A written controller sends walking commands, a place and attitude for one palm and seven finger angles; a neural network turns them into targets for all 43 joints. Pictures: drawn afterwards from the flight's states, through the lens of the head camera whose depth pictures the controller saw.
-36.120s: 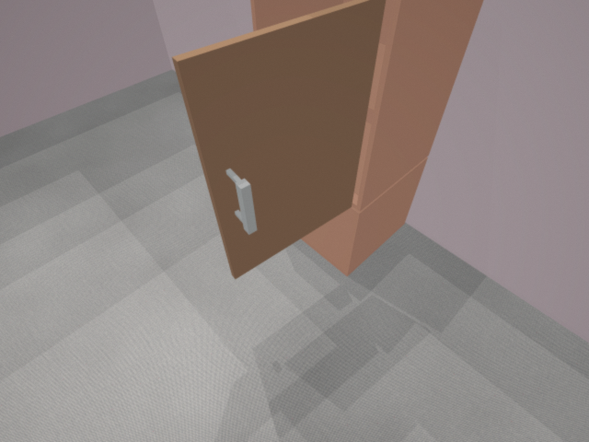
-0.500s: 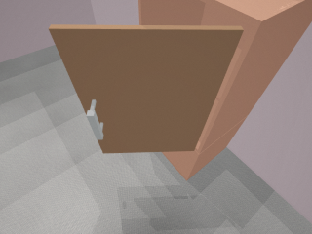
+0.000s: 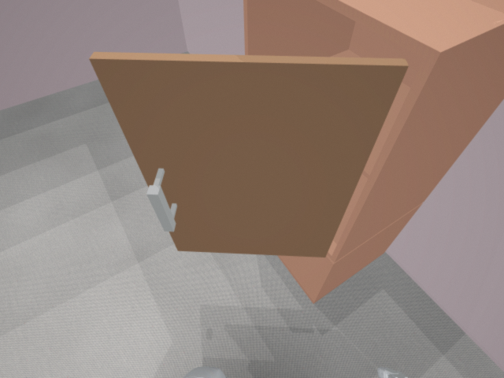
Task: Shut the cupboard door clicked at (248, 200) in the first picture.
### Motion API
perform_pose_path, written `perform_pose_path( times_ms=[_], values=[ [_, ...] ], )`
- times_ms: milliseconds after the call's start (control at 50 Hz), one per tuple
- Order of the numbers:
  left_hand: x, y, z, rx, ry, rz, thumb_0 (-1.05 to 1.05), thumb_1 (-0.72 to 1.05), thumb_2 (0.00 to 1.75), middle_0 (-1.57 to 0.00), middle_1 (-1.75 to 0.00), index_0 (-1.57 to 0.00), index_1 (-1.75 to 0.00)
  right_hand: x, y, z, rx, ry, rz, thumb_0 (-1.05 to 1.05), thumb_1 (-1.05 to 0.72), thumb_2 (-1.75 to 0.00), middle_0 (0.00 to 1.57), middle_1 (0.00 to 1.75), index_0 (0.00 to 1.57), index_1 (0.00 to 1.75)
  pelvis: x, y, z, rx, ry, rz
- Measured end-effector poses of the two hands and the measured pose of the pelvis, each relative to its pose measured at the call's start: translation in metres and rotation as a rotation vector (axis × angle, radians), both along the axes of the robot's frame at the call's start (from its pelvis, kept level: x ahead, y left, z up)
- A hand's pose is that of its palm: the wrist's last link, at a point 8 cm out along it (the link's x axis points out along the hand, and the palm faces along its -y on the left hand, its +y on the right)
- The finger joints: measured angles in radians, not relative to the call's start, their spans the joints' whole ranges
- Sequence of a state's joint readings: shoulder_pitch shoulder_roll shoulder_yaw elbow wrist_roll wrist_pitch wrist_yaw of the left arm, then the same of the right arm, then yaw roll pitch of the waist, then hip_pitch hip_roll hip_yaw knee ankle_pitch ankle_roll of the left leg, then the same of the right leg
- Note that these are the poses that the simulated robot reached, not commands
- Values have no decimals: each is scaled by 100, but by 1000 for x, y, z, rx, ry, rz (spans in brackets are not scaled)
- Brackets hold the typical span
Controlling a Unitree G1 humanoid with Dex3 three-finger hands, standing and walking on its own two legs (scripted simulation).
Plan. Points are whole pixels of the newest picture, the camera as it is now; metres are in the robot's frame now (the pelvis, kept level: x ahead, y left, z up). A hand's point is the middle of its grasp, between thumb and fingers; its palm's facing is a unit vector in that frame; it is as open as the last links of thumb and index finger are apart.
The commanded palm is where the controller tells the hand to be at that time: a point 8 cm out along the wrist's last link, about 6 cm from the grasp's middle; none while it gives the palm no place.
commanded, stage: come to a stop and stand still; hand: left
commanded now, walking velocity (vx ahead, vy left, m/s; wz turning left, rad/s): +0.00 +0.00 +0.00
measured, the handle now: (165, 201) +0.43 +0.22 -0.04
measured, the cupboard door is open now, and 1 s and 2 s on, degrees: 54 54 54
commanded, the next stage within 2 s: look again from close up in 0.48 s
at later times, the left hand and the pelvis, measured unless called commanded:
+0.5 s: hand out of the picture -0.03 +0.19 -0.17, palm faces +0.03 -0.99 -0.14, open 7.3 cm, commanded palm none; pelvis -0.02 +0.02 +0.01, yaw +0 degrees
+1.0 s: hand out of the picture +0.02 +0.21 -0.17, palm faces -0.01 -0.98 -0.21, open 7.3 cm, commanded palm none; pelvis -0.02 +0.03 +0.00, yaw -2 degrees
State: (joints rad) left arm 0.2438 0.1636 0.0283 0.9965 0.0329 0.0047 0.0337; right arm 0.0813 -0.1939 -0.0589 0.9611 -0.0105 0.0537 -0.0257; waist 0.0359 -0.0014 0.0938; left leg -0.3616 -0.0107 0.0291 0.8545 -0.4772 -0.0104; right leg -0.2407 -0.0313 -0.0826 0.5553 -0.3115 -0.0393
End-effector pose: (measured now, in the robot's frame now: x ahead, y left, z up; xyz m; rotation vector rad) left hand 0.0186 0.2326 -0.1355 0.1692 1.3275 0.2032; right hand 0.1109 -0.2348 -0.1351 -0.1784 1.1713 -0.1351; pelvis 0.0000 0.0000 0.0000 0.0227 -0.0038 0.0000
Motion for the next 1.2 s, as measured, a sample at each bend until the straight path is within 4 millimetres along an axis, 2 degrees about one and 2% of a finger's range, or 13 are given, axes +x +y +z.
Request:
perform_pose_path(
  times_ms=[120,220,420,520,600,660,780,1000,1100,1200],
  values=[
    [-24,-2,-9,-43,24,11,0,91,90,-20,-30,-20,-30,-16,13,4,3,-3,8,0,-91,-89,20,30,20,30,-10,5,-1,-13,5,-6],
    [-34,-1,-14,-78,39,29,0,91,90,-20,-30,-20,-30,-54,28,6,1,66,11,0,-91,-89,20,30,20,30,-17,11,3,-18,-8,-4],
    [-52,3,-11,-100,76,4,0,91,90,-20,-30,-20,-30,-114,27,10,-19,180,-28,-1,-93,-89,20,30,20,30,-23,19,9,-23,-5,-7],
    [-58,3,-11,-102,99,0,0,91,90,-20,-30,-20,-30,-144,39,7,7,252,-49,0,-92,-89,20,30,20,30,-23,21,10,-22,-6,-9],
    [-59,3,-10,-101,111,-16,0,91,90,-20,-30,-20,-30,-160,51,4,38,291,-66,0,-91,-89,20,30,20,30,-23,23,9,-18,-6,-10],
    [-55,8,-9,-76,92,-48,0,91,90,-20,-30,-20,-30,-160,52,-1,50,259,-90,0,-91,-89,20,30,20,30,-25,23,5,-17,0,-8],
    [-38,16,-9,-33,26,-60,0,91,90,-20,-30,-20,-30,-140,43,-10,39,191,-105,1,-92,-89,20,30,20,30,-22,25,-1,-25,3,-16],
    [-6,22,-6,-29,-70,-81,0,91,90,-20,-30,-20,-30,-97,30,-1,2,55,-77,1,-91,-89,20,30,20,30,-23,29,-1,-25,-17,-36],
    [-3,27,-5,-27,-86,-88,0,91,90,-20,-30,-20,-30,-89,31,2,-3,34,-60,1,-91,-89,20,30,20,30,-27,31,0,-26,-25,-38],
    [-9,33,-4,-26,-77,-87,0,91,90,-20,-30,-20,-30,-92,35,4,-2,44,-49,0,-90,-89,20,30,20,30,-32,35,1,-26,-27,-36]
  ],
)
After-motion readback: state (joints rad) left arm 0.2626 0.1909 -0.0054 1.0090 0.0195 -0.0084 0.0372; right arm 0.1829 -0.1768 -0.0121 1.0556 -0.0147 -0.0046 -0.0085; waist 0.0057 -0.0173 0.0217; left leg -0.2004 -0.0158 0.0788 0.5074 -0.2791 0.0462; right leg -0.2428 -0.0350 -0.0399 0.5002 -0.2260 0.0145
